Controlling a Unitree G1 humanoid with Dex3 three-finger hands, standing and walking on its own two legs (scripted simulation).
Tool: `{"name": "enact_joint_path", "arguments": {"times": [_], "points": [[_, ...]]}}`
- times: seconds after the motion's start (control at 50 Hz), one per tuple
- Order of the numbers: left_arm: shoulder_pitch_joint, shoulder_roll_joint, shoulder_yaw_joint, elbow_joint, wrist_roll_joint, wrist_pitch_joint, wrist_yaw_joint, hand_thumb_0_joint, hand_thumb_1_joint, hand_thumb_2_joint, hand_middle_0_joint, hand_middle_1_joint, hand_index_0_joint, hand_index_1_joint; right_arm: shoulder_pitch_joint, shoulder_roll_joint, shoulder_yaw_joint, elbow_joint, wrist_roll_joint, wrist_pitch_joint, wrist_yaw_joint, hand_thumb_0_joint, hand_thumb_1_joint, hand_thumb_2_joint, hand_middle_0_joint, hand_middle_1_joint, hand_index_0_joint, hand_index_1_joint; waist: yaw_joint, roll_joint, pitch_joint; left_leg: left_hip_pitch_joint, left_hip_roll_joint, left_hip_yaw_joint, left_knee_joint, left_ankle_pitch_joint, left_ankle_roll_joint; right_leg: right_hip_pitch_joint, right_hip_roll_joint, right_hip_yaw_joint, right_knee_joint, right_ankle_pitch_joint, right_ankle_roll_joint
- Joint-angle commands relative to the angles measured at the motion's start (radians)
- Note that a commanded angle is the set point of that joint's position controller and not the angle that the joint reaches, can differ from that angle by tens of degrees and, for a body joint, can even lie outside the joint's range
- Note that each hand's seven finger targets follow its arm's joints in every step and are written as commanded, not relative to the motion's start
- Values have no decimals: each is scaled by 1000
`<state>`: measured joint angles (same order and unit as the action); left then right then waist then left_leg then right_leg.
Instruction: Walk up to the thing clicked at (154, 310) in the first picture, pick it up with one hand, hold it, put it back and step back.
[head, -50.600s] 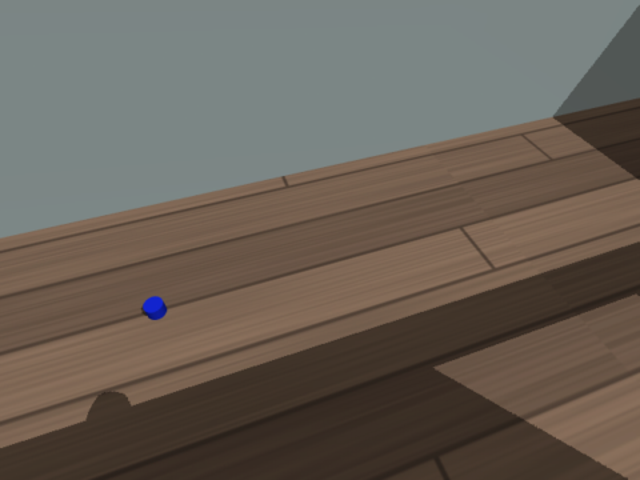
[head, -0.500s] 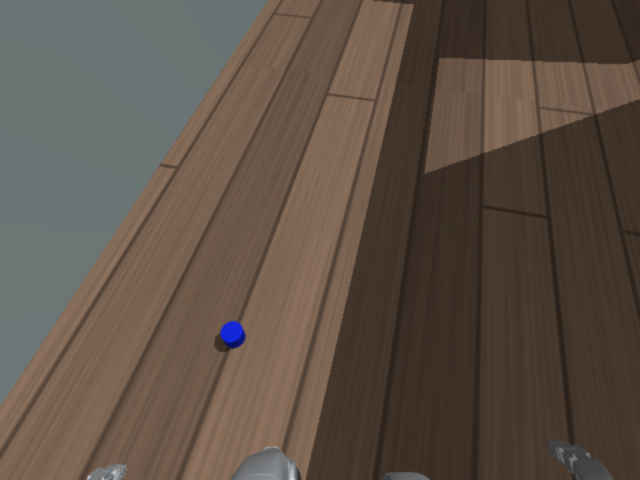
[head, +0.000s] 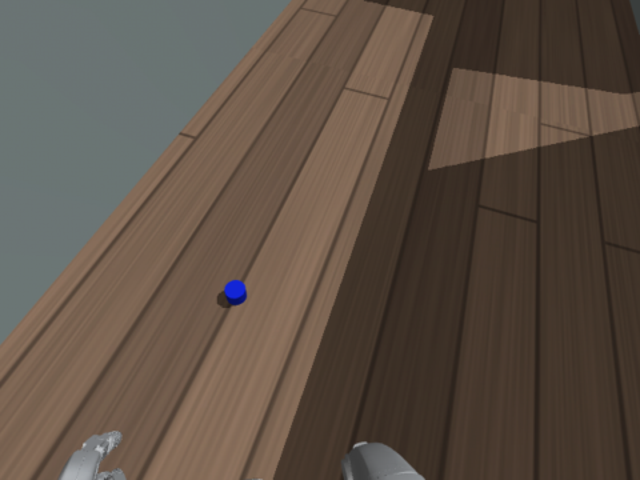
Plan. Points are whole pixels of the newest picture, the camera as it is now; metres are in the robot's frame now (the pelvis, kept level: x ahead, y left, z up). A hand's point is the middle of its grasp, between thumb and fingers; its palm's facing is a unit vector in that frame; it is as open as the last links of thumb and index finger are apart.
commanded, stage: step back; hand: left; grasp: from above
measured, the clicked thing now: (235, 292) +0.73 +0.25 -0.74
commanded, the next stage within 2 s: none
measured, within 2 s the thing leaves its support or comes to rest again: neither
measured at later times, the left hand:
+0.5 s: hand out of the picture -0.05 +0.23 -0.14, palm faces -0.01 -0.91 -0.42, open 7.3 cm
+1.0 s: hand out of the picture -0.30 +0.20 -0.15, palm faces -0.03 -0.91 -0.41, open 7.3 cm
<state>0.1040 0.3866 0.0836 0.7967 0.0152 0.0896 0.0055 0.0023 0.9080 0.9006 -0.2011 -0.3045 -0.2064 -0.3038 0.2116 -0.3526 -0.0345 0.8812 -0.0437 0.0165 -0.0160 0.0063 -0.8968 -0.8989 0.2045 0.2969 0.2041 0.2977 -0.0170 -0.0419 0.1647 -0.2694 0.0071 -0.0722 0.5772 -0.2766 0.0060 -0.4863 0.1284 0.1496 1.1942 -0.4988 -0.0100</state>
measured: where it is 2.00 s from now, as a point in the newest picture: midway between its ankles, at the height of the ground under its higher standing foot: outside the picture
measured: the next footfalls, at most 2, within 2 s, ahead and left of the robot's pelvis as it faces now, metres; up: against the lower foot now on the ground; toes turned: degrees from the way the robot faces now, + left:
right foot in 0.20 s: -0.06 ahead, -0.16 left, +0.00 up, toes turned +1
left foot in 0.56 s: -0.15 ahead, +0.10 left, +0.00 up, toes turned -1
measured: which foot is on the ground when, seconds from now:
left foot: down 0.00-0.26, up 0.28-0.54, down 0.56-0.92, up 0.94-1.00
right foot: up 0.00-0.18, down 0.20-0.58, up 0.60-0.88, down 0.90-1.00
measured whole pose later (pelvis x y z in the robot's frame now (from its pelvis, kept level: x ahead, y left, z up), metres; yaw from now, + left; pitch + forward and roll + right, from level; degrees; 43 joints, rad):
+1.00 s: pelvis -0.35 -0.08 -0.01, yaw -3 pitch -2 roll +1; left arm 0.26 0.36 0.07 0.90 0.05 0.06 -0.02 0.00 0.91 0.90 -0.20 -0.30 -0.21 -0.30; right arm 0.12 -0.42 -0.06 0.85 -0.03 0.06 -0.03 0.00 -0.90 -0.90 0.20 0.30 0.20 0.30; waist 0.05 0.03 0.13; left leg -0.54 -0.02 -0.14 0.93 -0.45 0.00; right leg -0.26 0.01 0.07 0.69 -0.40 -0.01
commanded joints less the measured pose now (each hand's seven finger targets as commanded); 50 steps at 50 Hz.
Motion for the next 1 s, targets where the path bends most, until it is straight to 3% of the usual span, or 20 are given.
{"name": "enact_joint_path", "arguments": {"times": [0.0, 0.08, 0.16, 0.2, 0.22, 0.24, 0.3, 0.44, 0.52, 0.54, 0.56, 0.58, 0.6, 0.68, 0.8, 0.86, 0.9, 0.92, 0.94, 0.98], "points": [[20, 165, 59, -83, 2, -40, 13, 0, 900, 900, -200, -300, -200, -300, -23, -261, -82, -103, 13, -27, -28, 0, -900, -900, 200, 300, 200, 300, 3, 172, -181, 205, 215, -177, -87, 557, 212, -44, -34, 35, -60, -14, 34], [36, 161, 51, -76, 7, -55, 10, 0, 900, 900, -200, -300, -200, -300, -19, -289, -91, -120, 11, -16, -27, 0, -900, -900, 200, 300, 200, 300, -12, 224, -224, 227, 241, -175, -48, 553, 235, 61, -103, -46, -382, -31, 38], [175, 154, 52, 12, 15, -74, 9, 0, 900, 900, -200, -300, -200, -300, -101, -284, -80, -136, 26, 12, -14, 0, -900, -900, 200, 300, 200, 300, 46, 218, -280, 61, 148, -95, 75, 353, 131, 342, -91, -126, -841, 327, -2], [164, 298, 90, -11, 28, -78, 3, 0, 900, 900, -200, -300, -200, -300, -90, -198, -56, -166, 37, 14, -14, 0, -900, -900, 200, 300, 200, 300, 50, -148, -229, -303, -89, -30, 289, -205, 21, 402, -360, 286, -827, 351, -118], [69, 388, 100, -53, 33, -74, 5, 0, 900, 900, -200, -300, -200, -300, -109, -224, -75, -165, 32, 20, -35, 0, -900, -900, 200, 300, 200, 300, 78, -248, -189, -219, -90, -61, 527, -371, -6, 142, -538, 425, -869, 387, -285], [-1, 351, 93, -75, 24, -78, 12, 0, 900, 900, -200, -300, -200, -300, -95, -265, -91, -142, 42, 19, -31, 0, -900, -900, 200, 300, 200, 300, 41, -223, -123, -125, -48, -107, 618, -336, 1, -19, -548, 432, -905, 367, -289], [-60, 238, 67, -86, 25, -77, 17, 0, 900, 900, -200, -300, -200, -300, -26, -233, -69, -94, 49, 15, -21, 0, -900, -900, 200, 300, 200, 300, -4, -102, -131, -206, -136, -85, 650, -205, -7, 162, -336, 78, -754, 584, -184], [55, 213, 58, -95, 30, -57, 30, 0, 900, 900, -200, -300, -200, -300, -18, -199, -55, -107, 27, -7, -25, 0, -900, -900, 200, 300, 200, 300, 67, -158, -224, -177, -62, 32, 220, -228, -29, 428, -345, 46, -646, 723, -183], [13, 225, 41, -114, 10, -29, 16, 0, 900, 900, -200, -300, -200, -300, 82, -216, -76, -54, 17, -9, -20, 0, -900, -900, 200, 300, 200, 300, 14, -95, -248, 54, -61, 74, -104, 80, 5, 256, -279, 5, -529, 446, -99], [29, 200, 31, -118, 10, -26, 12, 0, 900, 900, -200, -300, -200, -300, 75, -250, -85, -61, 7, -11, -19, 0, -900, -900, 200, 300, 200, 300, 18, -11, -241, 94, 47, -86, -151, 59, 50, 147, -243, -2, -476, 299, -69], [43, 158, 20, -122, 5, -28, 11, 0, 900, 900, -200, -300, -200, -300, 41, -338, -99, -77, -8, -10, -15, 0, -900, -900, 200, 300, 200, 300, 28, 209, -219, 116, 266, -379, -218, 138, 147, -42, -105, -89, -287, -15, -21], [-38, 201, 43, -125, 7, -25, 26, 0, 900, 900, -200, -300, -200, -300, 6, -432, -114, -95, -5, -7, -7, 0, -900, -900, 200, 300, 200, 300, -27, 283, -195, -115, 410, -523, -301, 105, 289, 44, -66, -51, -79, -168, -4], [-44, 227, 55, -109, 14, -22, 28, 0, 900, 900, -200, -300, -200, -300, -57, -418, -118, -104, -8, -12, -10, 0, -900, -900, 200, 300, 200, 300, -12, 250, -132, -233, 419, -548, -332, 22, 313, 85, -71, 21, 51, -140, -3], [125, 206, 61, -20, -6, -16, 1, 0, 900, 900, -200, -300, -200, -300, -170, -290, -77, -136, -7, -22, -18, 0, -900, -900, 200, 300, 200, 300, 90, 186, -120, -209, 211, -169, -239, 103, 184, 94, -17, 9, 151, 36, 0], [111, 172, 40, -33, 14, -42, -7, 0, 900, 900, -200, -300, -200, -300, -55, -298, -90, -127, 3, -2, -21, 0, -900, -900, 200, 300, 200, 300, 25, 256, -226, 149, 254, -192, -122, 220, 208, 91, -135, -61, -461, -41, 21], [229, 168, 41, 50, 19, -68, -1, 0, 900, 900, -200, -300, -200, -300, -87, -282, -77, -118, 10, 25, -14, 0, -900, -900, 200, 300, 200, 300, 64, 187, -259, 13, 153, -78, 42, 154, 128, 324, -103, -99, -871, 193, -5], [165, 323, 84, 13, 37, -73, -2, 0, 900, 900, -200, -300, -200, -300, -44, -173, -45, -142, 10, 21, -19, 0, -900, -900, 200, 300, 200, 300, 35, -204, -191, -396, -88, 11, 299, -295, 13, 358, -358, 313, -843, 175, -88], [97, 402, 95, -19, 46, -71, 3, 0, 900, 900, -200, -300, -200, -300, -119, -225, -74, -147, 9, 24, -34, 0, -900, -900, 200, 300, 200, 300, 103, -246, -146, -263, -66, -87, 481, -339, -21, 33, -550, 479, -929, 52, -265], [19, 383, 91, -33, 34, -76, 8, 0, 900, 900, -200, -300, -200, -300, -106, -280, -95, -128, 16, 26, -30, 0, -900, -900, 200, 300, 200, 300, 54, -215, -69, -167, -25, -132, 572, -280, -14, -144, -557, 466, -972, -67, -269], [-41, 268, 56, -40, 34, -90, 14, 0, 900, 900, -200, -300, -200, -300, -68, -265, -83, -83, 33, 22, -14, 0, -900, -900, 200, 300, 200, 300, 3, -47, -62, -185, -97, -112, 608, -149, -8, 5, -365, 142, -838, 189, -176]]}}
